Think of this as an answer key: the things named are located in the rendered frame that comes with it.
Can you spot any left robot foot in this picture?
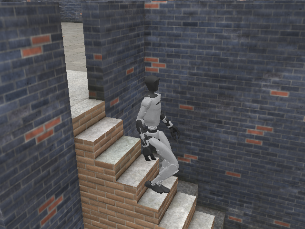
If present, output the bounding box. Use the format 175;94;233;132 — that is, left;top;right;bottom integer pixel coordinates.
160;184;170;193

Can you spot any right robot foot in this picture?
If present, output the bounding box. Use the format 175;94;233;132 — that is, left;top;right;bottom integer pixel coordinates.
144;180;164;194

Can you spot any left robot hand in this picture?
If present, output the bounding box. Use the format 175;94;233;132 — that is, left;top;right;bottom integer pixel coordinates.
169;125;180;140

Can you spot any left robot forearm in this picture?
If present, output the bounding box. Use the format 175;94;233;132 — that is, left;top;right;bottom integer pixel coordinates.
160;111;173;128

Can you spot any right robot hand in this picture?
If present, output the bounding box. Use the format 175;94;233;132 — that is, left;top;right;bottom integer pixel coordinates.
143;146;156;161

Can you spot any right robot upper arm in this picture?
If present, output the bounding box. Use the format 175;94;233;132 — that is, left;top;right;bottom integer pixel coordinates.
136;98;152;125

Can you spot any robot foot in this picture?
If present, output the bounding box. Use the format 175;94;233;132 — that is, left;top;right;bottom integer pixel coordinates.
160;184;170;193
144;180;164;194

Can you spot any right robot forearm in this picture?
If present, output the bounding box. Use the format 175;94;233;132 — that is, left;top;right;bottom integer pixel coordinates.
136;120;149;147

